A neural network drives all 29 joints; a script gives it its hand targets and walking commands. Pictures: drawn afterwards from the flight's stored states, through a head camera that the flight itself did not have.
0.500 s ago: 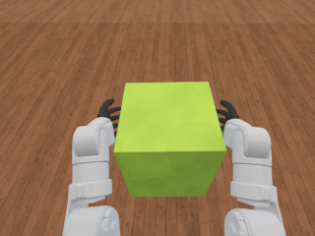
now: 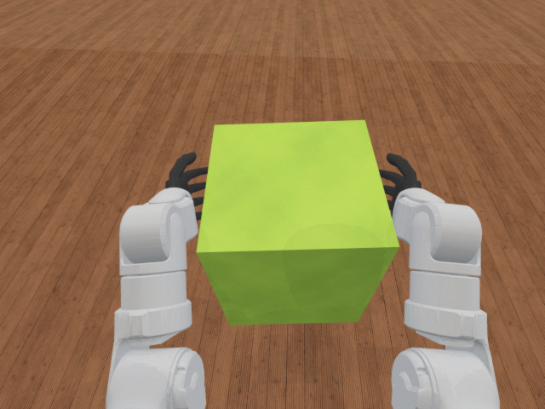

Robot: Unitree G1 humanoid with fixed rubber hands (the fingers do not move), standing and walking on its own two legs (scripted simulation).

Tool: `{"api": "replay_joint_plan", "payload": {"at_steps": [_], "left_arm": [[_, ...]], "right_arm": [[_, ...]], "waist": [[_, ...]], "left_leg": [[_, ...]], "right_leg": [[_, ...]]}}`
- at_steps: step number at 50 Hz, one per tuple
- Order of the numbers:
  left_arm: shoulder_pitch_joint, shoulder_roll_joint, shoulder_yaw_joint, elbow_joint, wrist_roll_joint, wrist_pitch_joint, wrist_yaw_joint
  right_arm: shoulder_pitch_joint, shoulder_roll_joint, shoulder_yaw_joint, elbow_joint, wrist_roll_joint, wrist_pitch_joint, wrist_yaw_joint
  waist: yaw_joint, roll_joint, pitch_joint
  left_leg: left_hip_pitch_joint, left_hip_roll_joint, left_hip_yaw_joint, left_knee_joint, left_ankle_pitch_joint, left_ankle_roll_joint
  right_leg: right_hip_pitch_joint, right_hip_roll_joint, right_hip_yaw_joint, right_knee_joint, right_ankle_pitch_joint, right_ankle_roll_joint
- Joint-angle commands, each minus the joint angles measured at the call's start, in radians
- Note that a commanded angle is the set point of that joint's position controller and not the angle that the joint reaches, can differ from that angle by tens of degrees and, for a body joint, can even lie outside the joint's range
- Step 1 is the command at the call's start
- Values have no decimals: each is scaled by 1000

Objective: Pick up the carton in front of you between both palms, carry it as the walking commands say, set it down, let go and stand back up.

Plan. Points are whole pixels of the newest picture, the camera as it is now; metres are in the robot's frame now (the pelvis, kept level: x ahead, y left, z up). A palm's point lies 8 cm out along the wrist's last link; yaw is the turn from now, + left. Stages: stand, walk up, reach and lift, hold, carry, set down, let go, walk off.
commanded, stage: carry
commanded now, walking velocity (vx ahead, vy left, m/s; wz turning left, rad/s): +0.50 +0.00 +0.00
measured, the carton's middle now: (291, 231) +0.35 +0.00 +0.09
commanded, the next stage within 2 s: none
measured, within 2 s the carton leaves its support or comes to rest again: neither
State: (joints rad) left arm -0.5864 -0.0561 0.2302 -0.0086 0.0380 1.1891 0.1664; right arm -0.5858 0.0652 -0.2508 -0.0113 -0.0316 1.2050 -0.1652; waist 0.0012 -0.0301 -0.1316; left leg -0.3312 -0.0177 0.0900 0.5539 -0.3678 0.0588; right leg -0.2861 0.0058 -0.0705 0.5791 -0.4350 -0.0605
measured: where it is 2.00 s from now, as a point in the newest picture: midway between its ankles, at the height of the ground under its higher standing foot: (293, 212)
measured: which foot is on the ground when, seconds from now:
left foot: down 0.00-0.40, up 0.42-0.82, down 0.84-1.00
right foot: down 0.00-0.00, up 0.02-0.36, down 0.38-0.84, up 0.86-1.00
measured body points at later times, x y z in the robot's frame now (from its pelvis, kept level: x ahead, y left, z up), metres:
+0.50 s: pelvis +0.22 -0.05 +0.01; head +0.27 -0.05 +0.46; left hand +0.57 +0.13 +0.13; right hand +0.60 -0.17 +0.13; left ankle +0.12 +0.07 -0.61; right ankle +0.28 -0.11 -0.71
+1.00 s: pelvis +0.52 -0.02 +0.04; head +0.56 -0.02 +0.49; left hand +0.91 +0.11 +0.17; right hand +0.88 -0.19 +0.17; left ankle +0.57 +0.05 -0.68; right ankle +0.46 -0.14 -0.58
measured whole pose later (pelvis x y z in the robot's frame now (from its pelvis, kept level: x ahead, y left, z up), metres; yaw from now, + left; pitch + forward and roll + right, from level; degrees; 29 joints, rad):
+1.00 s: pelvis +0.52 -0.02 +0.04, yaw +0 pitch +5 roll +0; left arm -0.68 -0.08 0.32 -0.04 0.04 1.24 0.17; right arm -0.65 0.08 -0.28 -0.06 -0.04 1.25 -0.18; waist -0.07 -0.01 0.00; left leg -0.41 -0.02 0.15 0.54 -0.29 0.08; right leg -0.60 -0.03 -0.01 1.30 -0.38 -0.05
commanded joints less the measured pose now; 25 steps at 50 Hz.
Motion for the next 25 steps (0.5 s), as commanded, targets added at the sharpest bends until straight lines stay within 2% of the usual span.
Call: {"api": "replay_joint_plan", "payload": {"at_steps": [1,2,3,4,7,10,13,14,15,16,17,18,19,20,21,22,23,24,25], "left_arm": [[-701,-757,-544,-55,-286,49,-66],[-695,-764,-522,-32,-282,57,-67],[-691,-779,-503,-15,-278,61,-68],[-683,-798,-487,3,-272,62,-71],[-683,-839,-487,29,-247,57,-80],[-720,-849,-512,-12,-250,52,-83],[-696,-822,-518,-15,-238,60,-83],[-685,-813,-517,-12,-236,64,-84],[-678,-810,-521,-18,-235,64,-86],[-681,-812,-521,-21,-242,63,-90],[-660,-808,-520,-5,-246,61,-94],[-655,-799,-520,2,-248,55,-96],[-668,-826,-522,-19,-267,47,-99],[-709,-879,-553,-61,-300,42,-107],[-749,-926,-589,-127,-328,32,-116],[-812,-962,-629,-185,-369,26,-128],[-857,-980,-658,-234,-404,18,-138],[-886,-983,-678,-264,-429,11,-145],[-879,-967,-684,-273,-434,7,-149]], "right_arm": [[-668,724,534,-40,267,27,51],[-702,737,543,-57,278,33,52],[-742,761,555,-76,294,34,55],[-784,787,567,-98,314,32,60],[-844,855,590,-99,346,20,82],[-862,880,602,-125,357,12,92],[-798,860,593,-97,336,19,94],[-772,855,589,-77,326,24,95],[-765,857,592,-83,323,24,97],[-764,857,595,-85,323,26,98],[-766,850,595,-83,316,29,95],[-767,855,598,-94,310,32,94],[-778,855,596,-117,303,31,94],[-786,880,591,-122,301,26,91],[-814,914,596,-159,309,16,89],[-816,913,580,-179,283,8,84],[-799,910,573,-190,267,2,79],[-784,896,568,-197,244,-3,71],[-763,883,579,-196,229,-6,65]], "waist": [[-75,217,-124],[-76,135,-155],[-72,87,-181],[-66,76,-207],[-63,119,-200],[-62,157,-195],[-63,204,-192],[-46,217,-202],[-5,234,-235],[57,203,-291],[118,95,-393],[123,-192,-457],[107,-354,-468],[101,-204,-448],[105,-105,-404],[93,-30,-377],[86,12,-367],[70,3,-375],[73,-36,-378]], "left_leg": [[462,386,-646,-306,-190,231],[473,382,-620,-287,-81,221],[478,365,-566,-288,-52,199],[478,343,-501,-296,-45,178],[466,269,-346,-322,44,132],[460,241,-271,-309,226,129],[449,222,-190,-255,407,119],[410,207,-144,-217,499,101],[355,194,-93,-137,651,79],[273,167,-13,36,788,45],[82,122,27,277,660,-7],[-190,27,0,534,222,-58],[-443,-67,-67,759,-149,-59],[-507,-2,-138,884,-112,-26],[-512,33,-132,891,-78,-15],[-504,63,-132,834,-47,-16],[-476,83,-125,786,-13,-21],[-454,84,-107,756,6,-22],[-455,81,-85,729,16,-20]], "right_leg": [[-585,-53,36,330,-151,-10],[-587,-52,31,388,-146,-1],[-571,-53,26,401,-127,4],[-553,-61,17,408,-87,12],[-530,-61,-25,369,42,35],[-494,-57,-55,294,115,41],[-418,-38,-93,180,152,32],[-325,-18,-116,123,149,24],[-176,19,-155,70,145,11],[49,63,-211,-28,187,-1],[382,2,-124,-49,156,-25],[596,-279,372,-145,2,-116],[696,-391,704,-242,133,-224],[654,-370,651,-211,226,-235],[561,-346,559,-177,323,-206],[495,-341,480,-167,327,-188],[436,-323,412,-185,303,-172],[412,-303,352,-193,280,-152],[392,-295,326,-201,282,-154]]}}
